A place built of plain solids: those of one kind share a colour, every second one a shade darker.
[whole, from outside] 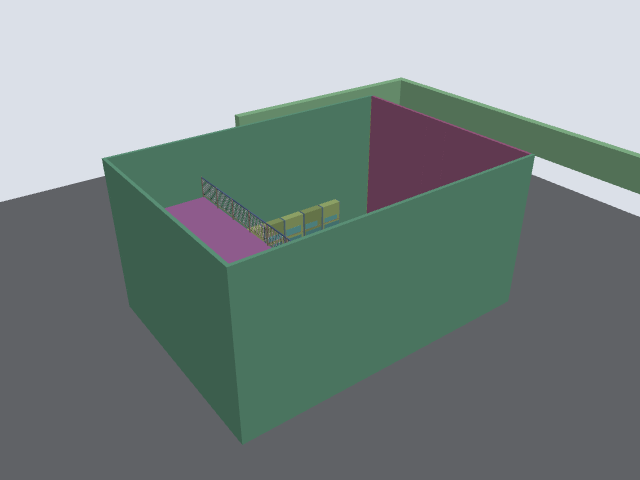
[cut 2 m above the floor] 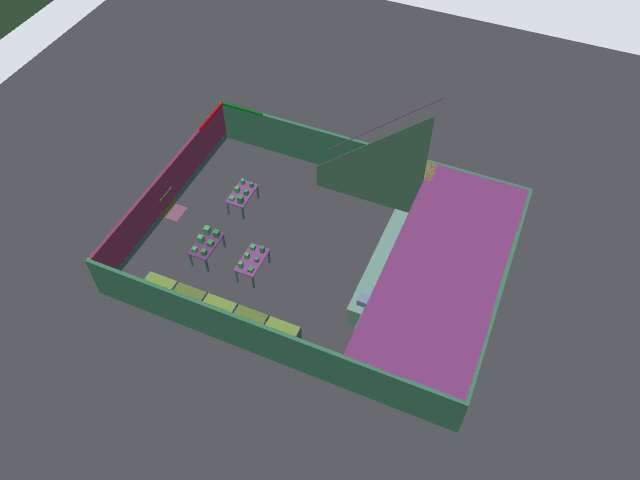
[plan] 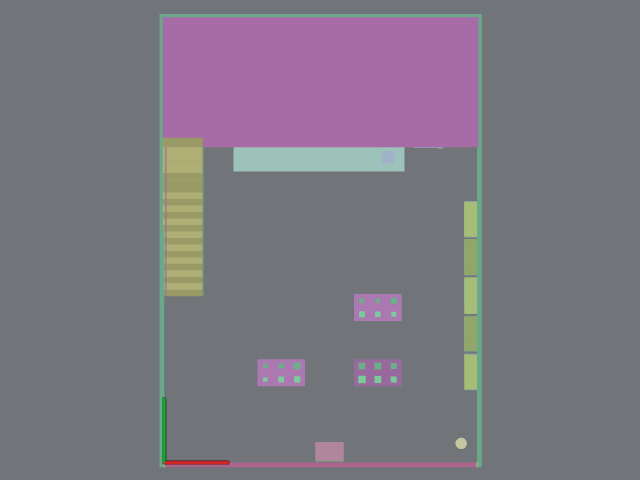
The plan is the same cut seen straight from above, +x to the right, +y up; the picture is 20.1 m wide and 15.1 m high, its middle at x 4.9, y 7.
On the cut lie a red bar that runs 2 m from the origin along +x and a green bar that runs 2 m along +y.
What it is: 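A pottery with its shop at street level behind a glazed front, one room two levels high, with a raised rear level reached by one straight flight, fitted out in the 1990s to 2020s; 9.8 x 14.0 m, 7.29 m high throughout; its front glazed onto the street; the raised level 4.42 m over the floor, over the rear 4.0 m, open to the hall behind a guard 1.0 m high along its edge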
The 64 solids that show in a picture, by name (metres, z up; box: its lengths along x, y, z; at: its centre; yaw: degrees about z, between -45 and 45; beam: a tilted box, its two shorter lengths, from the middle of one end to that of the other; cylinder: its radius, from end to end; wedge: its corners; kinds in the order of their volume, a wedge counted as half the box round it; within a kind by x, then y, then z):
{
 "upper_1": {"box": [9.94, 4.09, 4.47], "at": [4.92, 11.96, 2.18]},
 "street_hedge_1": {"box": [39.8, 0.6, 2.25], "at": [4.92, -16.3, 1.07]},
 "street_hedge_2": {"box": [0.6, 15.85, 2.25], "at": [24.52, -8.07, 1.07]},
 "wall_1": {"box": [0.15, 14.26, 7.34], "at": [-0.07, 6.98, 3.62]},
 "wall_2": {"box": [10.14, 0.15, 7.34], "at": [4.92, 14.04, 3.62]},
 "wall_3": {"box": [0.15, 14.26, 7.34], "at": [9.91, 6.98, 3.62]},
 "stair_step_1": {"box": [1.26, 0.41, 0.23], "at": [0.58, 5.43, 0.07]},
 "stair_step_2": {"box": [1.26, 0.41, 0.42], "at": [0.58, 5.64, 0.16]},
 "stair_step_3": {"box": [1.26, 0.41, 0.6], "at": [0.58, 5.84, 0.25]},
 "stair_step_4": {"box": [1.26, 0.41, 0.79], "at": [0.58, 6.04, 0.34]},
 "stair_step_5": {"box": [1.26, 0.41, 0.97], "at": [0.58, 6.25, 0.43]},
 "stair_step_6": {"box": [1.26, 0.41, 1.15], "at": [0.58, 6.45, 0.53]},
 "stair_step_7": {"box": [1.26, 0.41, 1.34], "at": [0.58, 6.66, 0.62]},
 "stair_step_8": {"box": [1.26, 0.41, 1.52], "at": [0.58, 6.86, 0.71]},
 "stair_step_9": {"box": [1.26, 0.41, 1.71], "at": [0.58, 7.06, 0.8]},
 "stair_step_10": {"box": [1.26, 0.41, 1.89], "at": [0.58, 7.27, 0.9]},
 "stair_step_11": {"box": [1.26, 0.41, 2.07], "at": [0.58, 7.47, 0.99]},
 "stair_step_12": {"box": [1.26, 0.41, 2.26], "at": [0.58, 7.68, 1.08]},
 "stair_step_13": {"box": [1.26, 0.41, 2.44], "at": [0.58, 7.88, 1.17]},
 "stair_step_14": {"box": [1.26, 0.41, 2.63], "at": [0.58, 8.08, 1.26]},
 "stair_step_15": {"box": [1.26, 0.41, 2.81], "at": [0.58, 8.29, 1.35]},
 "stair_step_16": {"box": [1.26, 0.41, 2.99], "at": [0.58, 8.49, 1.45]},
 "stair_step_17": {"box": [1.26, 0.41, 3.18], "at": [0.58, 8.7, 1.54]},
 "stair_step_18": {"box": [1.26, 0.41, 3.55], "at": [0.58, 9.1, 1.72]},
 "stair_step_19": {"box": [1.26, 0.41, 3.73], "at": [0.58, 9.31, 1.81]},
 "stair_step_20": {"box": [1.26, 0.41, 4.1], "at": [0.58, 9.72, 2.0]},
 "stair_step_21": {"box": [1.26, 0.5, 4.28], "at": [0.58, 9.97, 2.09]},
 "window_wall_1": {"box": [4.6, 0.15, 7.34], "at": [2.3, -0.07, 3.62]},
 "window_wall_2": {"box": [1.2, 0.15, 7.34], "at": [5.2, -0.07, 3.62]},
 "window_wall_3": {"box": [4.04, 0.15, 7.34], "at": [7.82, -0.07, 3.62]},
 "shelves_body_1": {"box": [0.4, 1.16, 2.1], "at": [9.64, 2.85, 1.0]},
 "shelves_body_2": {"box": [0.4, 1.16, 2.1], "at": [9.64, 4.05, 1.0]},
 "shelves_body_3": {"box": [0.4, 1.16, 2.1], "at": [9.64, 5.25, 1.0]},
 "shelves_body_4": {"box": [0.4, 1.16, 2.1], "at": [9.64, 6.45, 1.0]},
 "shelves_body_5": {"box": [0.4, 1.16, 2.1], "at": [9.64, 7.65, 1.0]},
 "counter_1": {"box": [5.34, 0.7, 1.05], "at": [4.87, 9.56, 0.47]},
 "stair_guard_1": {"wedge": [[1.2, 5.23, -0.02], [1.2, 5.23, 1.13], [1.2, 9.93, -0.02], [1.2, 9.93, 5.38], [1.26, 5.23, -0.02], [1.26, 5.23, 1.13], [1.26, 9.93, -0.02], [1.26, 9.93, 5.38]]},
 "shelves_goods_1": {"box": [0.41, 0.98, 0.36], "at": [9.64, 2.81, 0.79]},
 "shelves_goods_2": {"box": [0.41, 0.85, 0.27], "at": [9.64, 2.88, 1.23]},
 "shelves_goods_3": {"box": [0.41, 1.01, 0.34], "at": [9.64, 4.03, 0.78]},
 "shelves_goods_4": {"box": [0.41, 0.79, 0.31], "at": [9.64, 4.17, 1.25]},
 "shelves_goods_5": {"box": [0.41, 0.92, 0.38], "at": [9.64, 5.3, 1.28]},
 "shelves_goods_6": {"box": [0.41, 0.95, 0.31], "at": [9.64, 6.5, 1.25]},
 "stair_wall_rail_1": {"wedge": [[0.04, 5.23, 1.09], [0.04, 5.23, 1.14], [0.04, 9.92, 5.32], [0.04, 9.92, 5.37], [0.07, 5.23, 1.09], [0.07, 5.23, 1.14], [0.07, 9.92, 5.32], [0.07, 9.92, 5.37]]},
 "top_1": {"box": [1.5, 0.85, 0.05], "at": [3.68, 2.83, 0.78]},
 "top_2": {"box": [1.5, 0.85, 0.05], "at": [6.72, 2.83, 0.78]},
 "top_3": {"box": [1.5, 0.85, 0.05], "at": [6.72, 4.88, 0.78]},
 "counter_top_1": {"box": [5.38, 0.78, 0.04], "at": [4.87, 9.54, 1.02]},
 "stallriser_1": {"box": [4.6, 0.05, 0.35], "at": [2.3, -0.02, 0.12]},
 "stallriser_2": {"box": [4.04, 0.05, 0.35], "at": [7.82, -0.02, 0.12]},
 "pot_1": {"box": [0.2, 0.2, 0.13], "at": [4.18, 2.61, 0.86]},
 "pot_2": {"box": [0.22, 0.22, 0.33], "at": [4.18, 3.04, 0.96]},
 "pot_3": {"box": [0.24, 0.24, 0.33], "at": [6.22, 2.61, 0.97]},
 "pot_4": {"box": [0.21, 0.21, 0.31], "at": [6.22, 3.04, 0.95]},
 "pot_5": {"box": [0.22, 0.22, 0.33], "at": [6.72, 2.61, 0.96]},
 "pot_6": {"box": [0.22, 0.22, 0.21], "at": [6.72, 3.04, 0.91]},
 "pot_7": {"box": [0.18, 0.18, 0.25], "at": [6.72, 4.66, 0.92]},
 "pot_8": {"box": [0.19, 0.19, 0.24], "at": [7.22, 3.04, 0.92]},
 "pot_9": {"box": [0.16, 0.16, 0.29], "at": [7.22, 4.66, 0.94]},
 "till_1": {"box": [0.42, 0.4, 0.28], "at": [7.04, 9.61, 1.18]},
 "plant_pot_1": {"cylinder": 0.18, "from": [9.34, 0.6, 0.0], "to": [9.34, 0.6, 0.38]},
 "door_mat_1": {"box": [0.9, 0.6, 0.07], "at": [5.2, 0.35, -0.02]},
 "shelves_cheek_1": {"box": [0.41, 0.032, 2.1], "at": [9.63, 8.21, 1.0]},
 "street_door_kick_1": {"box": [1.2, 0.05, 0.35], "at": [5.2, -0.02, 0.12]}
}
